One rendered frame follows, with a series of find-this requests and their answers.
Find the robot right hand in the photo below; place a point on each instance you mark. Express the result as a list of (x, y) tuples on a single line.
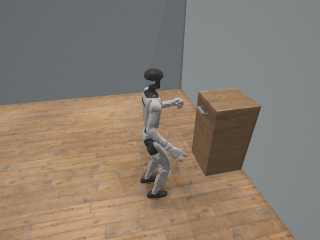
[(176, 152)]

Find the cabinet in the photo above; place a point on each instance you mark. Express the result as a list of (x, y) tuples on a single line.
[(222, 148)]

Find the robot right upper arm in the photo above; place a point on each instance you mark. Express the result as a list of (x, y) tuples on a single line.
[(154, 110)]

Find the drawer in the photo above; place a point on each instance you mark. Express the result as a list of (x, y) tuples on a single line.
[(211, 115)]

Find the robot left shin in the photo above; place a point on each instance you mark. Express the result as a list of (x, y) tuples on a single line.
[(152, 166)]

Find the robot left hand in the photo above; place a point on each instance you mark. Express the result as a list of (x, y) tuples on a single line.
[(178, 102)]

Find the handle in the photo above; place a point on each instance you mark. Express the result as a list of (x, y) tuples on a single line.
[(201, 111)]

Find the robot right foot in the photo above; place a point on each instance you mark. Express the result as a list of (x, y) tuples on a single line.
[(159, 194)]

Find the robot left forearm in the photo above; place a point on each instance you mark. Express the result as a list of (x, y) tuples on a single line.
[(167, 103)]

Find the robot right forearm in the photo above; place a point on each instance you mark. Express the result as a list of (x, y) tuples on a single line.
[(156, 137)]

